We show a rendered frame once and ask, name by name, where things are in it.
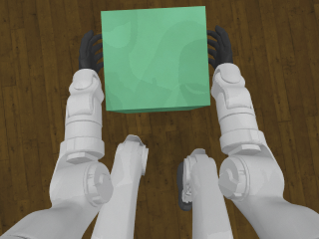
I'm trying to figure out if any robot left hand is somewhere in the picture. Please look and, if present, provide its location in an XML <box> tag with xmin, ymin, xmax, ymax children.
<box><xmin>78</xmin><ymin>30</ymin><xmax>104</xmax><ymax>73</ymax></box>

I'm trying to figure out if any right robot forearm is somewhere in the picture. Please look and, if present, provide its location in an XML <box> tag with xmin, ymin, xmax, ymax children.
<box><xmin>210</xmin><ymin>63</ymin><xmax>285</xmax><ymax>186</ymax></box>

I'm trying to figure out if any left robot forearm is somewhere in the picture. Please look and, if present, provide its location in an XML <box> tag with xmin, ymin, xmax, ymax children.
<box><xmin>49</xmin><ymin>69</ymin><xmax>105</xmax><ymax>200</ymax></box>

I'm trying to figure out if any robot right hand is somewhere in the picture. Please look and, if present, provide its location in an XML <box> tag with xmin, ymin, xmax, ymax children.
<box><xmin>206</xmin><ymin>25</ymin><xmax>233</xmax><ymax>71</ymax></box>

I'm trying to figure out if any left robot upper arm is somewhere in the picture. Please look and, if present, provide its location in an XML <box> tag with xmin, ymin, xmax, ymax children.
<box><xmin>0</xmin><ymin>160</ymin><xmax>114</xmax><ymax>239</ymax></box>

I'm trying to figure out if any right robot upper arm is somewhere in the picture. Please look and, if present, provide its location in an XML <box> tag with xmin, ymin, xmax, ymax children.
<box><xmin>217</xmin><ymin>154</ymin><xmax>319</xmax><ymax>239</ymax></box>

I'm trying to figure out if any carton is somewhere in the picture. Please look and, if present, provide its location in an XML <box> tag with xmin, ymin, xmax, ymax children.
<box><xmin>101</xmin><ymin>6</ymin><xmax>210</xmax><ymax>114</ymax></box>

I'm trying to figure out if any robot right thigh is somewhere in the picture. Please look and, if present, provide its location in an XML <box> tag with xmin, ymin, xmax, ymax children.
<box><xmin>183</xmin><ymin>154</ymin><xmax>233</xmax><ymax>239</ymax></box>

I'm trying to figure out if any robot right shin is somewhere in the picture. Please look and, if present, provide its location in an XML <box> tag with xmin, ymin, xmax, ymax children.
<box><xmin>181</xmin><ymin>148</ymin><xmax>217</xmax><ymax>202</ymax></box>

